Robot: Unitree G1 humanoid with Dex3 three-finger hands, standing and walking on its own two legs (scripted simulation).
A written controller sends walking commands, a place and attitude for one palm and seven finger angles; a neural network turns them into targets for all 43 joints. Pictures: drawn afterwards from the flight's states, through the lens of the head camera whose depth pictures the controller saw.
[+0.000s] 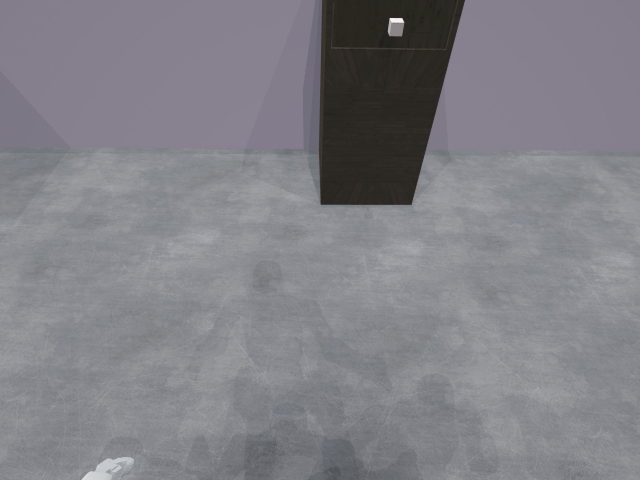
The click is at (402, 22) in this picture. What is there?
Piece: drawer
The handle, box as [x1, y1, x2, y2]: [388, 18, 403, 35]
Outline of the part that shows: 390,18 388,26 389,35 401,35 403,27 402,19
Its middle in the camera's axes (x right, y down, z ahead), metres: +0.24 -0.68 +1.24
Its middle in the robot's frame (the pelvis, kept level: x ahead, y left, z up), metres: +1.40 -0.17 +0.04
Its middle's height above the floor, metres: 0.81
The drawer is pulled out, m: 0.00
